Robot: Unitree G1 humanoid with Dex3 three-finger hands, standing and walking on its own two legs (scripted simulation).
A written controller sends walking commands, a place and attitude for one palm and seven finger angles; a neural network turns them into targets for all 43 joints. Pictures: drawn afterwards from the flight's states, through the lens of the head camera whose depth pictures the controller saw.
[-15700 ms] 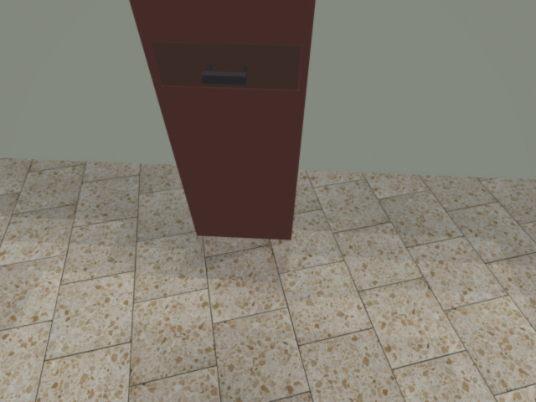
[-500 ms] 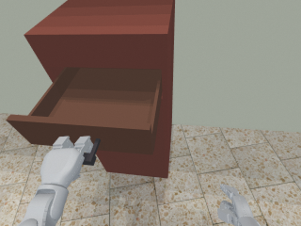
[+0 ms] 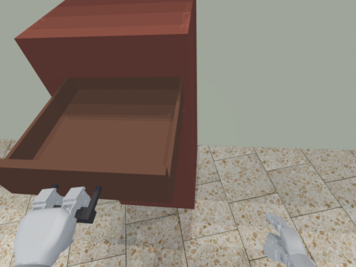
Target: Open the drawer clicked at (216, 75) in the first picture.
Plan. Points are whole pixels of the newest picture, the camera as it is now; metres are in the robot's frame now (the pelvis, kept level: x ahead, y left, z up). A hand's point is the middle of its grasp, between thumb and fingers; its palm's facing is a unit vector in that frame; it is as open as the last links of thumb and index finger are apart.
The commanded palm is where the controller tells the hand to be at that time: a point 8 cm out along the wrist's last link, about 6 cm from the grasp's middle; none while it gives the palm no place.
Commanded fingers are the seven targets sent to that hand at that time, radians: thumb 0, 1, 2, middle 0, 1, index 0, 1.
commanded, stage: pull the drawer open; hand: left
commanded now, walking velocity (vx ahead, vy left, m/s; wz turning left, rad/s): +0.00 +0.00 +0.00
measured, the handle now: (70, 202) +0.22 +0.24 +0.08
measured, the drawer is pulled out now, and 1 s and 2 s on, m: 0.30 0.30 0.30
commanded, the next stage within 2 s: open the thumb to release the handle in 0.06 s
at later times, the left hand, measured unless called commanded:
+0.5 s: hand (64, 231) +0.17 +0.24 +0.06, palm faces +0.05 -0.06 -1.00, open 8.7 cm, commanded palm +0.15 +0.25 +0.11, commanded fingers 0.00 -0.36 0.36 -0.31 -1.22 -0.31 -1.22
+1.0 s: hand (66, 231) +0.17 +0.24 +0.06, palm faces +0.06 -0.08 -1.00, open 13.8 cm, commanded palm +0.16 +0.24 +0.11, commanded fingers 0.00 -0.50 0.30 -0.30 -1.20 -0.30 -1.20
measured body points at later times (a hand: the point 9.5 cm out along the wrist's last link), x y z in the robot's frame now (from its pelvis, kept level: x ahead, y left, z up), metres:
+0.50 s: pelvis -0.02 -0.01 +0.00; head +0.00 -0.05 +0.45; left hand +0.16 +0.24 +0.12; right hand +0.20 -0.20 -0.10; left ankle -0.02 +0.12 -0.71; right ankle -0.02 -0.10 -0.71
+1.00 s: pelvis -0.03 -0.01 +0.01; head -0.01 -0.04 +0.46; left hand +0.16 +0.24 +0.11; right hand +0.19 -0.21 -0.10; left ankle -0.02 +0.12 -0.71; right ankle -0.02 -0.10 -0.71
